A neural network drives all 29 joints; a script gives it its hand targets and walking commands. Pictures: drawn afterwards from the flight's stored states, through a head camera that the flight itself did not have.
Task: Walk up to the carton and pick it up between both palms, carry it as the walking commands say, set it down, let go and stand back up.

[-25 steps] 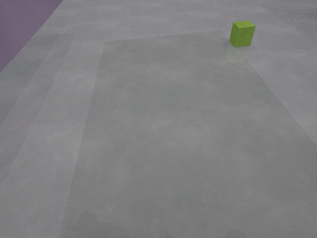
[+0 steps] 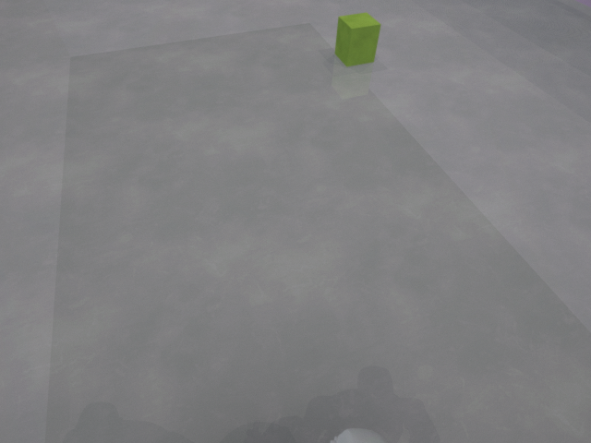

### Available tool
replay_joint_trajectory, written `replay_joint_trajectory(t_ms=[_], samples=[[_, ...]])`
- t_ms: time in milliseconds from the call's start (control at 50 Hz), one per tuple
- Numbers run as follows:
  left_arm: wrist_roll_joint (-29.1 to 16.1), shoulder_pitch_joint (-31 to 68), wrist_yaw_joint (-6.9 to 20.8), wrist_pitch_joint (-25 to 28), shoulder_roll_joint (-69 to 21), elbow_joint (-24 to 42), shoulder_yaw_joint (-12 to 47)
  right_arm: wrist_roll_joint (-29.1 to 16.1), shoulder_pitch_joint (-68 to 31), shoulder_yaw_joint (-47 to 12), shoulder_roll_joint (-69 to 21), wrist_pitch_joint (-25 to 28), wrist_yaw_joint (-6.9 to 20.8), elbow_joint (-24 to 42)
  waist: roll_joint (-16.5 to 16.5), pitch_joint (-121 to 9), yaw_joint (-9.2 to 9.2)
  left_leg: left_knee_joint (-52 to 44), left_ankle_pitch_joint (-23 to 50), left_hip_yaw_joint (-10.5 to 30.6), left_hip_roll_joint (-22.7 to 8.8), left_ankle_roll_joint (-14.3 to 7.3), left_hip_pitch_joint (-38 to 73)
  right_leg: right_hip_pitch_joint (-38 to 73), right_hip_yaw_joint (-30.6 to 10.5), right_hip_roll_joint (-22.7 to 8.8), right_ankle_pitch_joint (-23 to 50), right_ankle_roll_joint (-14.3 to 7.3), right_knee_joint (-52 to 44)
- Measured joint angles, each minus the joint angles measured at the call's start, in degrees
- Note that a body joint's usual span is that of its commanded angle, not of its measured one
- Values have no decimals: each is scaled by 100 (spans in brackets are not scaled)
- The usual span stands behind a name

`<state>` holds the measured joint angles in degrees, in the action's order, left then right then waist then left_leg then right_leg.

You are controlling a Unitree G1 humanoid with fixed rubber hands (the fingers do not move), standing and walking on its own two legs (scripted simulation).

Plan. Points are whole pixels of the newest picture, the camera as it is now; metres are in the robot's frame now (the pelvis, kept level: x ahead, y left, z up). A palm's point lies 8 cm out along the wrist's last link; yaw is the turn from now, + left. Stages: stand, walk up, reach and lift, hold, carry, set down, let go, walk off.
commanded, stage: walk up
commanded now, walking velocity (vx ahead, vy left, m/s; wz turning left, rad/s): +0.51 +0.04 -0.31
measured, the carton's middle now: (356, 39) +2.59 -0.37 -0.64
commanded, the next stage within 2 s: none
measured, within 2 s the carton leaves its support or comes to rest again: neither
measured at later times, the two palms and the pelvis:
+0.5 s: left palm (166, 383) +0.22 +0.21 -0.11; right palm (478, 292) +0.37 -0.30 -0.08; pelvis +0.24 -0.04 +0.02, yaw -4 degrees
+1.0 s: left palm (198, 203) +0.60 +0.24 -0.13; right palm (441, 288) +0.37 -0.23 -0.08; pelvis +0.48 +0.02 +0.02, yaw -6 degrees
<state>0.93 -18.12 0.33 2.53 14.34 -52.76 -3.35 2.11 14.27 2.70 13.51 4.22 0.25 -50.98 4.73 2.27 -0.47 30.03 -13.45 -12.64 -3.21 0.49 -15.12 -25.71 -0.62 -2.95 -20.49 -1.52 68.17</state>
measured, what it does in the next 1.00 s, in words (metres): walks ahead: right foot, then left foot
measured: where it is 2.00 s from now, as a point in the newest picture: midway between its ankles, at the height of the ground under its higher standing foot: (327, 240)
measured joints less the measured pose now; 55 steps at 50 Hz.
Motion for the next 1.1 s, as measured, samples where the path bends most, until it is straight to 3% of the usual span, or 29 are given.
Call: replay_joint_trajectory(t_ms=[100, 180, 200, 240, 280, 340, 420, 540, 640, 680, 720, 760, 800, 900, 1000, 1100], samples=[[38, 817, 207, -74, 25, 432, -46, -17, 807, 70, 152, -100, 20, -371, -248, -21, -334, -381, -255, -46, -142, 203, 792, -333, 391, -256, 273, 106, -1974], [47, 1043, 260, -61, -3, 549, 12, -17, 1234, 70, 178, -198, 90, -521, -476, -217, -437, 0, -842, -1, -311, 406, 1046, 86, 569, -278, 634, 23, -3087], [65, 1067, 239, -38, -13, 536, 15, -26, 1267, 59, 176, -228, 110, -526, -550, -248, -405, 389, -1115, 76, -397, 376, 954, 102, 621, -238, 875, -56, -3027], [82, 1013, 167, 1, -62, 474, 67, -51, 1067, 44, 186, -301, 161, -463, -722, -163, -328, 1754, -1344, 541, -406, 211, 464, 164, 715, -103, 642, -123, -2751], [80, 772, 104, 21, -89, 375, 116, -43, 737, 48, 173, -282, 194, -276, -795, -64, -238, 2966, -1102, 814, -291, 144, -101, 448, 725, 18, 474, -138, -2948], [30, 342, 32, 34, -61, 197, 92, -31, 261, 18, 71, -203, 221, 3, -684, -24, -26, 3549, -644, 816, -252, 153, -869, 901, 676, 122, 597, -145, -3580], [13, -143, 3, 120, -48, -9, 64, 3, -267, -7, 49, -262, 243, 292, -459, 36, 229, 3036, -143, 765, -306, 244, -1557, 1473, 620, 189, 774, -128, -4422], [8, -652, -20, 170, -165, -292, 56, -61, -926, -3, 108, -322, 265, 440, -353, 77, 569, 1162, 352, 827, -328, 306, -1674, 2136, 464, 260, 644, 8, -5014], [9, -818, 3, 123, -96, -443, 56, -91, -1143, -71, -53, -261, 279, 440, -246, -168, 664, 138, 393, 564, -178, 246, -1242, 2472, 367, 121, 129, 266, -4943], [-14, -859, 4, 122, -67, -467, 83, -53, -1153, -99, -81, -155, 229, 387, -265, -287, 606, -116, 541, 483, -94, 32, -953, 2337, 316, 38, -334, 353, -4283], [-11, -650, 14, 77, -35, -484, 73, -11, -1096, -108, -147, -63, 145, 274, -193, -229, 471, 322, 410, 377, 20, -285, -963, 1700, 131, -61, -709, 252, -2531], [22, -359, 15, 40, 19, -422, 40, -10, -790, -152, -155, -9, 81, 126, -154, -159, 354, 338, 124, 326, 92, -395, -698, 1044, -39, 16, -516, 168, -1058], [47, -114, 34, 43, 78, -345, 36, -31, -397, -149, -134, 14, 59, -81, -107, -145, 206, 131, 27, 288, 147, -405, -359, 489, -25, 3, -122, 149, -366], [90, 415, 193, -179, 147, -207, -20, -97, 605, -55, -43, -11, -11, -545, -18, -81, -154, -375, -107, 342, 204, -373, 429, -365, 23, -118, 734, 296, -409], [80, 838, 352, -362, 5, -94, 25, -119, 1281, -21, -97, -43, -59, -831, -17, -4, -266, -879, -200, 381, 144, -295, 1038, -823, 160, -264, 1563, 409, -1153], [44, 1052, 412, -410, -159, -112, 93, -128, 1507, -22, -225, -26, -90, -832, -106, 19, -387, -1285, -360, 293, 4, -126, 1534, -965, 315, -246, 1840, 436, -1835]])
